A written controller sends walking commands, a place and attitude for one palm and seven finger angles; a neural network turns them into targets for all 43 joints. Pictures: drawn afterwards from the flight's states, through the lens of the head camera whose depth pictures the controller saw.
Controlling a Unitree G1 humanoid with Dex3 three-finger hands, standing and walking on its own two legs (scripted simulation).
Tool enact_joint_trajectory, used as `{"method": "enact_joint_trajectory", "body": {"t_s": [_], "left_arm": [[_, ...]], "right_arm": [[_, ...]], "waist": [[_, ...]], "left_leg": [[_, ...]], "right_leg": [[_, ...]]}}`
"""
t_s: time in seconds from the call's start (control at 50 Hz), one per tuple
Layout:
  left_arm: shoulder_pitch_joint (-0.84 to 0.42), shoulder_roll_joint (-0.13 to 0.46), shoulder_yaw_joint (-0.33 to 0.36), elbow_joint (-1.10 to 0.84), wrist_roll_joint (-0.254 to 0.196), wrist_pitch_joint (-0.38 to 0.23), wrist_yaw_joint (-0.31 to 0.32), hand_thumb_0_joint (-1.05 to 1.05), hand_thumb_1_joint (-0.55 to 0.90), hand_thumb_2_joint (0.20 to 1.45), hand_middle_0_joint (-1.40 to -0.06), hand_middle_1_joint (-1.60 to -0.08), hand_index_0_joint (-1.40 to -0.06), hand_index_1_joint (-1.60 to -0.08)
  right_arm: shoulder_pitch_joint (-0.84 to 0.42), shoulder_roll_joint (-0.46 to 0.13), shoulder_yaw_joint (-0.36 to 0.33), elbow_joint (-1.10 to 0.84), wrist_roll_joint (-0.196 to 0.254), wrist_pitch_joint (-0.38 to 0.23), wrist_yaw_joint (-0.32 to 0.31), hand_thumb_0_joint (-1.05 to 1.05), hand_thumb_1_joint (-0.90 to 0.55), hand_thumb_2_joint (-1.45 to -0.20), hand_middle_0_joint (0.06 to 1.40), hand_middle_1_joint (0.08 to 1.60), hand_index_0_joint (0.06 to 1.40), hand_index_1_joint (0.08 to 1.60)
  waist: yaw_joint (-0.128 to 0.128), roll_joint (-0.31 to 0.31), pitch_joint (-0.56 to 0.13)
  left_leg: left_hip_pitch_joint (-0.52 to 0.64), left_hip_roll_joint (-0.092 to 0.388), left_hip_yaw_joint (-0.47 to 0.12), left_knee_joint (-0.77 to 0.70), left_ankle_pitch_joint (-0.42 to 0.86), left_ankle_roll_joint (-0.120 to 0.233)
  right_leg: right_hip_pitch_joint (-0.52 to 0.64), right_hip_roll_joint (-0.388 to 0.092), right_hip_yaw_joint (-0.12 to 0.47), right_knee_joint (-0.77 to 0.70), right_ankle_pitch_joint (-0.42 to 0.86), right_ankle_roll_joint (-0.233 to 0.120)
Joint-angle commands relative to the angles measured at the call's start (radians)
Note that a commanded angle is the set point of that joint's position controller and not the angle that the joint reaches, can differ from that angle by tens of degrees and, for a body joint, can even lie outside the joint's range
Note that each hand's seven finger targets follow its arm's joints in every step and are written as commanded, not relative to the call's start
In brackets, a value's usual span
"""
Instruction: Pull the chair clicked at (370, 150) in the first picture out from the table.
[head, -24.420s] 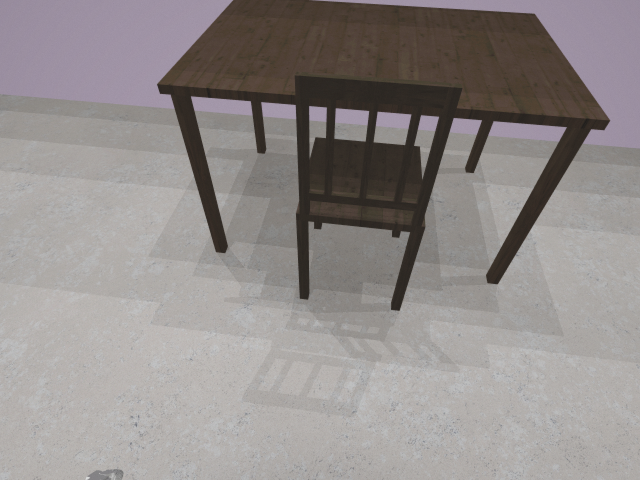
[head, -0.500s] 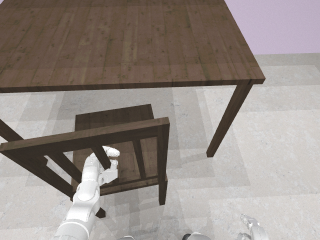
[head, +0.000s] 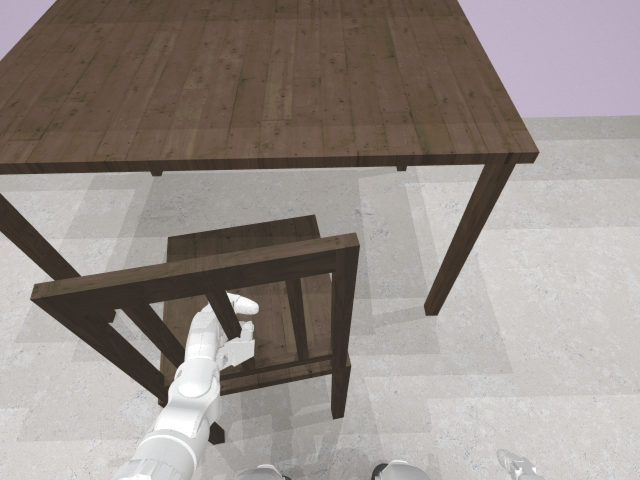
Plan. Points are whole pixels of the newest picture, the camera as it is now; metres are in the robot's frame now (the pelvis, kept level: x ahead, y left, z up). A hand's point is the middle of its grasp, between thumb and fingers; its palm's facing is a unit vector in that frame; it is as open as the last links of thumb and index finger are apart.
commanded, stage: step backward, pulling the chair out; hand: left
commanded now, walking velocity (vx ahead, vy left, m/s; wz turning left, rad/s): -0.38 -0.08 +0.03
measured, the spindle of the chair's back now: (234, 333) +0.33 +0.14 -0.08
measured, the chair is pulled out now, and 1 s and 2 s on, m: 0.17 0.26 0.47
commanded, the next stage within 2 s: none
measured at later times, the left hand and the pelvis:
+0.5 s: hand (245, 358) +0.28 +0.11 -0.06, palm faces -0.02 -0.99 -0.15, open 5.1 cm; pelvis -0.02 +0.00 +0.00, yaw +0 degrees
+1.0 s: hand (248, 403) +0.22 +0.10 -0.06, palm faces -0.01 -0.99 -0.15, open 5.2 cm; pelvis -0.08 -0.01 +0.01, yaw +2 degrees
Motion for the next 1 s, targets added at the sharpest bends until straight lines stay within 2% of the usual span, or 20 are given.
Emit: {"method": "enact_joint_trajectory", "body": {"t_s": [0.0, 0.02, 0.06, 0.12, 0.2, 0.26, 0.34, 0.38, 0.42, 0.46, 0.5, 0.58, 0.66, 0.7, 0.72, 0.76, 0.8, 0.92, 0.96, 0.98], "left_arm": [[-0.178, 0.112, -0.037, -0.192, 0.02, -0.048, -0.011, 0.0, 0.9, 0.9, -0.5, -1.45, -0.5, -1.45], [-0.19, 0.097, -0.049, -0.224, 0.018, -0.049, -0.015, 0.0, 0.9, 0.9, -0.5, -1.45, -0.5, -1.45], [-0.203, 0.121, -0.021, -0.251, 0.013, -0.046, -0.016, 0.0, 0.9, 0.9, -0.5, -1.45, -0.5, -1.45], [-0.184, 0.092, -0.044, -0.257, 0.023, -0.044, -0.036, 0.0, 0.9, 0.9, -0.5, -1.45, -0.5, -1.45], [-0.169, 0.141, -0.005, -0.273, 0.03, -0.044, -0.042, 0.0, 0.9, 0.9, -0.5, -1.45, -0.5, -1.45], [-0.111, 0.18, 0.02, -0.278, 0.021, -0.044, -0.039, 0.0, 0.9, 0.9, -0.5, -1.45, -0.5, -1.45], [-0.103, 0.19, 0.027, -0.267, 0.019, -0.019, -0.033, 0.0, 0.9, 0.9, -0.5, -1.45, -0.5, -1.45], [-0.109, 0.175, 0.02, -0.26, 0.022, -0.003, -0.032, 0.0, 0.9, 0.9, -0.5, -1.45, -0.5, -1.45], [-0.129, 0.151, -0.002, -0.278, 0.02, 0.0, -0.037, 0.0, 0.9, 0.9, -0.5, -1.45, -0.5, -1.45], [-0.161, 0.137, -0.029, -0.32, 0.015, -0.013, -0.043, 0.0, 0.9, 0.9, -0.5, -1.45, -0.5, -1.45], [-0.181, 0.097, -0.05, -0.323, 0.022, -0.006, -0.044, 0.0, 0.9, 0.9, -0.5, -1.45, -0.5, -1.45], [-0.155, 0.082, -0.051, -0.317, 0.025, -0.012, -0.048, 0.0, 0.9, 0.9, -0.5, -1.45, -0.5, -1.45], [-0.116, 0.129, -0.011, -0.316, 0.03, -0.015, -0.059, 0.0, 0.9, 0.9, -0.5, -1.45, -0.5, -1.45], [-0.086, 0.147, 0.01, -0.336, 0.03, -0.019, -0.064, 0.0, 0.9, 0.9, -0.5, -1.45, -0.5, -1.45], [-0.068, 0.164, 0.03, -0.343, 0.021, -0.018, -0.063, 0.0, 0.9, 0.9, -0.5, -1.45, -0.5, -1.45], [-0.047, 0.22, 0.057, -0.333, 0.006, -0.017, -0.054, 0.0, 0.9, 0.9, -0.5, -1.45, -0.5, -1.45], [-0.068, 0.218, 0.065, -0.314, 0.017, 0.0, -0.048, 0.0, 0.9, 0.9, -0.5, -1.45, -0.5, -1.45], [-0.115, 0.156, 0.027, -0.265, 0.028, 0.041, -0.042, 0.0, 0.9, 0.9, -0.5, -1.45, -0.5, -1.45], [-0.147, 0.141, -0.013, -0.281, 0.021, 0.056, -0.043, 0.0, 0.9, 0.9, -0.5, -1.45, -0.5, -1.45], [-0.16, 0.109, -0.049, -0.309, 0.015, 0.06, -0.046, 0.0, 0.9, 0.9, -0.5, -1.45, -0.5, -1.45]], "right_arm": [[-0.059, -0.121, -0.037, -0.158, 0.003, -0.035, -0.013, 0.0, -0.9, -0.9, 0.2, 0.3, 0.2, 0.3], [-0.071, -0.117, -0.036, -0.172, 0.004, -0.033, -0.01, 0.0, -0.9, -0.9, 0.2, 0.3, 0.2, 0.3], [-0.082, -0.108, -0.041, -0.167, -0.008, -0.028, -0.018, 0.0, -0.9, -0.9, 0.2, 0.3, 0.2, 0.3], [-0.029, -0.105, -0.047, -0.135, -0.017, -0.043, -0.001, 0.0, -0.9, -0.9, 0.2, 0.3, 0.2, 0.3], [-0.016, -0.113, -0.061, -0.124, -0.013, -0.053, 0.003, 0.0, -0.9, -0.9, 0.2, 0.3, 0.2, 0.3], [-0.027, -0.095, -0.059, -0.145, -0.003, -0.045, -0.006, 0.0, -0.9, -0.9, 0.2, 0.3, 0.2, 0.3], [-0.077, -0.084, -0.041, -0.156, -0.003, -0.028, -0.013, 0.0, -0.9, -0.9, 0.2, 0.3, 0.2, 0.3], [-0.076, -0.086, -0.032, -0.142, -0.006, -0.028, -0.018, 0.0, -0.9, -0.9, 0.2, 0.3, 0.2, 0.3], [-0.073, -0.105, -0.034, -0.143, -0.008, -0.025, -0.027, 0.0, -0.9, -0.9, 0.2, 0.3, 0.2, 0.3], [-0.1, -0.118, -0.037, -0.171, -0.008, -0.015, -0.024, 0.0, -0.9, -0.9, 0.2, 0.3, 0.2, 0.3], [-0.105, -0.098, -0.033, -0.171, -0.027, -0.008, -0.012, 0.0, -0.9, -0.9, 0.2, 0.3, 0.2, 0.3], [-0.028, -0.102, -0.049, -0.133, -0.029, -0.034, 0.018, 0.0, -0.9, -0.9, 0.2, 0.3, 0.2, 0.3], [-0.029, -0.11, -0.049, -0.124, -0.029, -0.054, 0.031, 0.0, -0.9, -0.9, 0.2, 0.3, 0.2, 0.3], [-0.053, -0.101, -0.043, -0.136, -0.023, -0.054, 0.035, 0.0, -0.9, -0.9, 0.2, 0.3, 0.2, 0.3], [-0.046, -0.094, -0.054, -0.147, -0.006, -0.054, 0.028, 0.0, -0.9, -0.9, 0.2, 0.3, 0.2, 0.3], [-0.055, -0.089, -0.055, -0.166, 0.018, -0.055, 0.006, 0.0, -0.9, -0.9, 0.2, 0.3, 0.2, 0.3], [-0.127, -0.076, -0.034, -0.16, -0.003, -0.054, -0.002, 0.0, -0.9, -0.9, 0.2, 0.3, 0.2, 0.3], [-0.104, -0.093, -0.018, -0.11, -0.003, -0.041, -0.027, 0.0, -0.9, -0.9, 0.2, 0.3, 0.2, 0.3], [-0.094, -0.105, -0.027, -0.119, 0.001, -0.026, -0.043, 0.0, -0.9, -0.9, 0.2, 0.3, 0.2, 0.3], [-0.075, -0.113, -0.029, -0.128, -0.001, -0.011, -0.045, 0.0, -0.9, -0.9, 0.2, 0.3, 0.2, 0.3]], "waist": [[0.037, 0.085, -0.251], [0.041, 0.133, -0.244], [0.045, 0.163, -0.247], [0.037, 0.114, -0.308], [0.025, 0.067, -0.374], [0.014, -0.047, -0.415], [0.03, -0.161, -0.317], [0.019, -0.174, -0.314], [0.012, -0.136, -0.294], [0.026, 0.072, -0.277], [0.038, 0.253, -0.291], [0.031, 0.179, -0.345], [0.03, 0.237, -0.343], [0.039, 0.184, -0.36], [0.028, 0.049, -0.403], [0.025, -0.199, -0.404], [0.051, -0.114, -0.336], [0.033, -0.192, -0.332], [0.027, -0.173, -0.322], [0.024, -0.124, -0.339]], "left_leg": [[0.011, 0.208, -0.225, -0.303, -0.092, 0.064], [-0.047, 0.255, -0.272, -0.362, -0.198, 0.091], [-0.028, 0.29, -0.306, -0.311, 0.011, 0.133], [0.158, 0.254, -0.218, -0.157, 0.37, 0.1], [0.203, 0.2, -0.133, -0.095, 0.46, 0.04], [0.18, 0.109, -0.045, -0.012, 0.271, -0.016], [0.11, 0.028, -0.07, 0.132, -0.138, -0.03], [0.121, 0.041, -0.088, 0.047, -0.079, -0.027], [0.169, 0.092, -0.108, -0.139, 0.184, -0.002], [0.167, 0.218, -0.212, -0.272, 0.284, 0.062], [0.157, 0.291, -0.301, -0.315, 0.338, 0.117], [0.429, 0.3, -0.263, -0.16, 0.764, 0.141], [0.427, 0.278, -0.227, -0.133, 0.76, 0.117], [0.356, 0.243, -0.189, -0.087, 0.681, 0.09], [0.303, 0.193, -0.122, -0.047, 0.543, 0.044], [0.119, 0.05, -0.027, 0.145, -0.032, -0.033], [-0.013, 0.01, -0.127, 0.311, -0.233, -0.035], [0.038, 0.031, -0.094, 0.011, -0.13, -0.035], [0.132, 0.072, -0.068, -0.161, 0.104, -0.027], [0.216, 0.118, -0.074, -0.225, 0.375, -0.01]], "right_leg": [[0.163, 0.005, 0.034, 0.037, -0.233, -0.04], [0.189, 0.035, 0.032, 0.134, -0.269, -0.04], [0.177, 0.037, 0.049, 0.207, -0.2, -0.042], [0.191, 0.026, 0.057, 0.037, -0.002, -0.046], [0.261, -0.002, 0.08, -0.03, 0.222, -0.058], [0.287, -0.128, 0.186, -0.088, 0.355, -0.111], [0.188, -0.245, 0.237, -0.205, 0.206, -0.162], [0.226, -0.222, 0.177, -0.161, 0.296, -0.147], [0.221, -0.118, 0.087, -0.093, 0.264, -0.078], [0.206, 0.013, 0.036, 0.02, -0.005, -0.027], [0.149, 0.052, 0.036, 0.214, -0.258, -0.038], [0.078, 0.06, 0.039, 0.069, -0.252, -0.04], [0.152, 0.06, 0.031, -0.073, -0.149, -0.044], [0.25, 0.031, 0.044, -0.166, 0.07, -0.049], [0.327, -0.004, 0.066, -0.178, 0.236, -0.062], [0.395, -0.223, 0.224, -0.149, 0.619, -0.161], [0.361, -0.318, 0.269, -0.145, 0.67, -0.219], [0.499, -0.26, 0.135, -0.066, 0.835, -0.156], [0.48, -0.208, 0.101, -0.024, 0.787, -0.12], [0.424, -0.15, 0.054, 0.0, 0.667, -0.079]]}}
